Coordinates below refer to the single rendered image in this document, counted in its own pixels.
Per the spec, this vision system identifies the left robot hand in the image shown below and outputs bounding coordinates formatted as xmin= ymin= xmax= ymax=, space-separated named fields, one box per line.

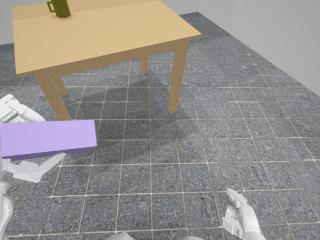
xmin=0 ymin=94 xmax=66 ymax=183

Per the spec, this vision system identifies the sponge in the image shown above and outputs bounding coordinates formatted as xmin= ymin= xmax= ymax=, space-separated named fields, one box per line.
xmin=0 ymin=119 xmax=97 ymax=161

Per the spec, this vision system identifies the robot left forearm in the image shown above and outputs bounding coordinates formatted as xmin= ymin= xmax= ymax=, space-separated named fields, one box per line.
xmin=0 ymin=181 xmax=14 ymax=240

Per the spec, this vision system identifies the table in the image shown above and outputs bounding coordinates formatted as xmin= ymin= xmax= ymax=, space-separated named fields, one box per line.
xmin=12 ymin=0 xmax=202 ymax=121

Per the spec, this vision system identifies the right robot hand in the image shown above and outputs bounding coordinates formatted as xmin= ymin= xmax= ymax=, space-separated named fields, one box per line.
xmin=222 ymin=188 xmax=261 ymax=240

